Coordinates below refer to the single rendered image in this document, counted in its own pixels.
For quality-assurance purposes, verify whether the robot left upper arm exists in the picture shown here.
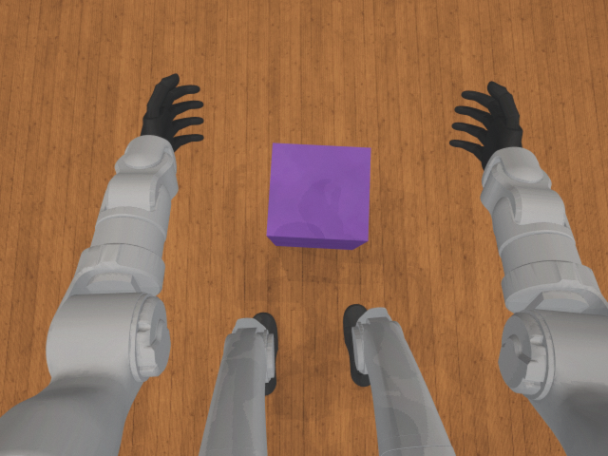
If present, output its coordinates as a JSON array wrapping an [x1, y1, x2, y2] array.
[[0, 292, 171, 456]]

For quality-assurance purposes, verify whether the robot left hand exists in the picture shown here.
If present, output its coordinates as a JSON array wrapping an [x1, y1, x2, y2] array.
[[141, 73, 204, 153]]

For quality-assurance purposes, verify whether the carton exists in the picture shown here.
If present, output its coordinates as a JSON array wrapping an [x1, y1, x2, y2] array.
[[266, 142, 371, 250]]

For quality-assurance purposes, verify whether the right robot foot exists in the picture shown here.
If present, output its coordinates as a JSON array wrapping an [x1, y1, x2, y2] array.
[[343, 304, 371, 387]]

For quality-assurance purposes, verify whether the robot right upper arm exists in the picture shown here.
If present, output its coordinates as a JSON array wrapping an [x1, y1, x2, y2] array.
[[498, 309, 608, 456]]

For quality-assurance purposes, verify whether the robot right thigh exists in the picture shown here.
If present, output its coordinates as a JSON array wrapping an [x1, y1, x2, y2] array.
[[351, 317, 456, 456]]

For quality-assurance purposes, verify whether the left robot forearm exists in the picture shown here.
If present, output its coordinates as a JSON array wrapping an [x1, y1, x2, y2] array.
[[46, 135, 179, 376]]

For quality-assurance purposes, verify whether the right robot forearm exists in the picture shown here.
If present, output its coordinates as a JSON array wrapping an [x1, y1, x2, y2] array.
[[480, 147, 608, 316]]

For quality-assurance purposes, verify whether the robot right hand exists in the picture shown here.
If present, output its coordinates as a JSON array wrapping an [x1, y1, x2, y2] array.
[[449, 81, 523, 171]]

